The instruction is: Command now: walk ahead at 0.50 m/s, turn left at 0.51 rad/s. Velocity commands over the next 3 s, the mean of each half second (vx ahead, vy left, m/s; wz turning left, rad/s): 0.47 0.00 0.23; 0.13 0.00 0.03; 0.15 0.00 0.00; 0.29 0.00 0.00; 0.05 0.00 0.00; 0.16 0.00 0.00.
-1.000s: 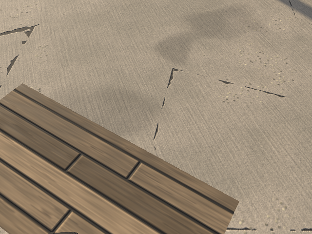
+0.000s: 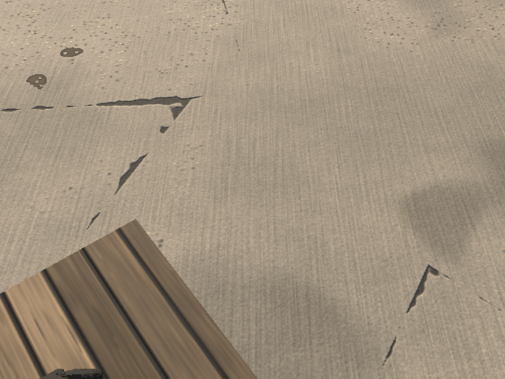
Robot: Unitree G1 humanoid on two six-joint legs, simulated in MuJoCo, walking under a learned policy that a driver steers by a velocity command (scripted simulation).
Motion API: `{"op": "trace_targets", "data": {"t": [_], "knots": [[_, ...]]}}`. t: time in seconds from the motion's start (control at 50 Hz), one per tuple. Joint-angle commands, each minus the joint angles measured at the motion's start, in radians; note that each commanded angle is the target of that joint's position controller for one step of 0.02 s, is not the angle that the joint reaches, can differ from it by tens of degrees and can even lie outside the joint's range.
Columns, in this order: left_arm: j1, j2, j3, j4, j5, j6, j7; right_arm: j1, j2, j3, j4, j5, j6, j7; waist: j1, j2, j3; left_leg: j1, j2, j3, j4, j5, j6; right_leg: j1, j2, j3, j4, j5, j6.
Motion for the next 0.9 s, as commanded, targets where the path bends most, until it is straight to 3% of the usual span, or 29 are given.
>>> {"op": "trace_targets", "data": {"t": [0.02, 0.08, 0.14, 0.16, 0.18, 0.2, 0.22, 0.24, 0.26, 0.28, 0.3, 0.34, 0.4, 0.46, 0.52, 0.56, 0.6, 0.62, 0.64, 0.66, 0.68, 0.7, 0.72, 0.74, 0.76, 0.78, 0.8, 0.84, 0.9], "knots": [[-0.091, 0.051, 0.005, -0.083, -0.010, -0.017, -0.008, 0.019, -0.168, -0.042, -0.052, 0.004, -0.009, -0.010, -0.010, 0.118, -0.022, -0.074, 0.217, -0.161, -0.093, 0.130, 0.126, 0.134, 0.066, -0.054, -0.132, 0.139, 0.000], [-0.111, 0.076, 0.008, -0.100, -0.010, -0.031, -0.025, 0.059, -0.146, -0.036, -0.033, 0.003, -0.004, -0.013, -0.022, 0.125, -0.021, 0.031, 0.262, -0.210, -0.026, 0.130, 0.119, 0.132, 0.062, -0.041, -0.191, 0.104, -0.025], [-0.054, 0.106, 0.018, -0.096, -0.011, -0.047, -0.033, 0.057, -0.155, -0.037, -0.032, -0.004, 0.007, -0.018, 0.018, 0.159, -0.028, 0.105, 0.287, -0.250, 0.060, 0.259, 0.101, 0.209, 0.079, -0.073, -0.236, -0.019, -0.070], [0.037, 0.132, 0.032, -0.070, -0.005, -0.052, -0.030, 0.044, -0.141, -0.030, -0.040, -0.005, 0.010, -0.017, 0.063, 0.156, -0.077, 0.104, 0.245, -0.227, 0.152, 0.387, 0.081, 0.337, 0.090, -0.087, -0.262, -0.017, -0.100], [0.183, 0.174, 0.046, -0.047, 0.008, -0.055, -0.025, 0.023, -0.111, -0.015, -0.059, -0.013, 0.007, -0.014, 0.132, 0.119, -0.197, 0.014, 0.193, -0.176, 0.357, 0.378, 0.049, 0.570, -0.009, 0.001, -0.216, 0.014, -0.160], [0.341, 0.260, 0.071, -0.022, 0.016, -0.048, -0.022, 0.129, -0.061, 0.002, -0.068, -0.006, -0.006, -0.013, 0.133, -0.087, -0.350, -0.305, 0.062, -0.068, 0.706, 0.108, -0.029, 0.951, -0.214, 0.334, -0.209, -0.038, -0.304], [0.402, 0.233, 0.070, 0.021, -0.013, -0.035, -0.033, 0.187, -0.065, 0.009, -0.062, 0.015, -0.017, -0.012, 0.130, -0.283, -0.376, -0.544, 0.015, -0.060, 0.911, -0.392, -0.056, 1.051, -0.324, 0.662, -0.353, -0.268, -0.380], [0.354, 0.151, 0.046, 0.005, -0.031, -0.031, -0.034, 0.096, -0.153, -0.009, -0.067, 0.027, -0.020, -0.011, 0.148, -0.145, -0.225, -0.646, 0.075, -0.102, 0.992, -0.347, -0.047, 0.948, -0.291, 0.604, -0.385, -0.440, -0.331], [0.283, 0.116, 0.033, -0.014, -0.024, -0.021, -0.031, -0.002, -0.161, -0.010, -0.091, 0.019, -0.019, -0.010, 0.140, -0.058, -0.121, -0.651, 0.124, -0.058, 0.983, -0.258, -0.042, 0.807, -0.250, 0.461, -0.403, -0.419, -0.288], [0.227, 0.091, 0.020, -0.021, -0.011, -0.015, -0.034, -0.064, -0.147, -0.010, -0.106, -0.004, -0.018, -0.009, 0.116, 0.002, -0.039, -0.619, 0.161, -0.023, 0.914, -0.191, -0.039, 0.664, -0.196, 0.356, -0.443, -0.326, -0.264], [0.198, 0.080, 0.014, -0.025, -0.001, -0.016, -0.034, -0.059, -0.137, -0.013, -0.113, -0.010, -0.016, -0.008, 0.081, -0.035, -0.025, -0.574, 0.195, -0.019, 0.856, -0.142, -0.040, 0.590, -0.177, 0.307, -0.463, -0.245, -0.263], [0.197, 0.075, 0.011, -0.017, -0.003, -0.019, -0.034, -0.028, -0.103, -0.008, -0.107, -0.007, -0.010, -0.005, 0.056, -0.065, -0.029, -0.504, 0.219, 0.005, 0.786, -0.111, -0.050, 0.520, -0.132, 0.214, -0.501, -0.129, -0.261], [0.226, 0.122, 0.022, 0.003, -0.010, -0.022, -0.025, -0.090, -0.078, 0.002, -0.135, -0.016, -0.008, -0.009, 0.059, -0.043, -0.014, -0.532, 0.231, 0.039, 0.648, -0.025, -0.079, 0.509, -0.130, 0.117, -0.525, 0.126, -0.278], [0.245, 0.131, 0.021, 0.019, -0.013, -0.005, -0.013, -0.152, -0.041, 0.017, -0.148, -0.019, -0.015, -0.006, 0.072, -0.041, -0.033, -0.428, 0.194, 0.086, 0.427, 0.139, -0.091, 0.490, -0.068, -0.033, -0.479, 0.441, -0.229], [0.309, 0.136, 0.017, 0.046, -0.020, 0.012, -0.007, -0.231, -0.039, 0.018, -0.164, -0.012, -0.017, 0.006, 0.110, -0.056, -0.054, -0.348, 0.146, 0.105, 0.286, 0.286, -0.088, 0.529, -0.059, -0.061, -0.444, 0.434, -0.205], [0.322, 0.137, 0.014, 0.058, -0.023, 0.025, -0.004, -0.265, -0.053, 0.014, -0.179, -0.013, -0.018, 0.016, 0.113, -0.064, -0.054, -0.337, 0.132, 0.092, 0.227, 0.266, -0.073, 0.582, -0.082, -0.040, -0.400, 0.410, -0.196], [0.301, 0.148, 0.016, 0.060, -0.026, 0.035, -0.001, -0.244, -0.083, 0.004, -0.179, -0.021, -0.022, 0.023, 0.083, -0.072, -0.068, -0.285, 0.122, 0.082, 0.166, 0.227, -0.046, 0.619, -0.100, -0.011, -0.325, 0.397, -0.176], [0.278, 0.150, 0.016, 0.056, -0.029, 0.039, 0.001, -0.182, -0.097, -0.004, -0.158, -0.028, -0.025, 0.022, 0.044, -0.062, -0.092, -0.195, 0.107, 0.095, 0.103, 0.277, -0.028, 0.617, -0.080, -0.018, -0.255, 0.409, -0.155], [0.297, 0.135, 0.011, 0.055, -0.021, 0.037, 0.001, -0.117, -0.142, -0.018, -0.138, -0.037, -0.028, 0.016, 0.025, -0.023, -0.139, -0.055, 0.136, 0.079, 0.072, 0.483, 0.002, 0.582, -0.029, -0.040, -0.147, 0.374, -0.120], [0.327, 0.088, -0.007, 0.033, 0.007, 0.025, -0.001, -0.029, -0.210, -0.029, -0.133, -0.059, -0.027, 0.007, 0.018, 0.089, -0.265, 0.215, 0.305, -0.069, 0.191, 0.932, 0.080, 0.412, 0.035, -0.078, 0.063, 0.106, -0.072], [0.471, 0.000, -0.041, 0.064, 0.003, 0.021, -0.009, -0.008, -0.168, -0.012, -0.124, -0.065, -0.012, 0.005, 0.045, 0.282, -0.412, 0.426, 0.522, -0.295, 0.209, 1.113, 0.269, 0.218, 0.105, -0.069, 0.324, -0.531, -0.012], [0.452, 0.080, -0.022, 0.082, -0.015, 0.032, -0.014, 0.008, -0.096, 0.006, -0.113, -0.038, 0.004, 0.013, 0.020, 0.225, -0.434, 0.384, 0.498, -0.333, 0.178, 0.962, 0.271, 0.186, 0.081, -0.003, 0.398, -0.705, 0.003], [0.379, 0.117, -0.010, 0.062, -0.026, 0.046, -0.013, -0.049, -0.087, 0.013, -0.114, -0.024, 0.011, 0.017, 0.024, 0.168, -0.323, 0.292, 0.448, -0.275, 0.145, 0.795, 0.225, 0.129, 0.055, -0.004, 0.431, -0.690, 0.013], [0.327, 0.103, -0.009, 0.054, -0.024, 0.064, -0.004, -0.113, -0.085, 0.015, -0.118, -0.024, 0.016, 0.017, 0.040, 0.109, -0.248, 0.183, 0.418, -0.243, 0.105, 0.636, 0.190, 0.114, 0.032, -0.018, 0.406, -0.644, 0.021], [0.301, 0.096, -0.007, 0.050, -0.017, 0.086, 0.007, -0.183, -0.088, 0.017, -0.124, -0.026, 0.022, 0.017, 0.066, 0.096, -0.181, 0.045, 0.389, -0.208, 0.053, 0.478, 0.162, 0.152, 0.013, -0.024, 0.329, -0.607, 0.029], [0.300, 0.088, -0.006, 0.049, -0.013, 0.105, 0.015, -0.227, -0.105, 0.011, -0.126, -0.037, 0.027, 0.014, 0.091, 0.130, -0.145, -0.076, 0.358, -0.172, 0.010, 0.370, 0.136, 0.232, 0.005, -0.036, 0.248, -0.552, 0.033], [0.319, 0.065, -0.010, 0.059, -0.011, 0.117, 0.022, -0.255, -0.115, 0.005, -0.125, -0.047, 0.033, 0.012, 0.106, 0.160, -0.137, -0.152, 0.334, -0.141, -0.019, 0.298, 0.133, 0.307, 0.022, -0.063, 0.187, -0.500, 0.037], [0.345, 0.048, -0.013, 0.080, -0.003, 0.123, 0.027, -0.268, -0.107, 0.005, -0.117, -0.050, 0.039, 0.006, 0.114, 0.173, -0.158, -0.211, 0.304, -0.091, -0.042, 0.174, 0.124, 0.420, 0.037, -0.086, 0.079, -0.361, 0.026], [0.332, 0.040, -0.012, 0.092, 0.016, 0.125, 0.020, -0.263, -0.074, 0.016, -0.089, -0.031, 0.044, 0.000, 0.123, 0.155, -0.137, -0.283, 0.252, -0.044, -0.045, -0.195, 0.057, 0.552, 0.059, -0.117, -0.107, -0.159, -0.013]]}}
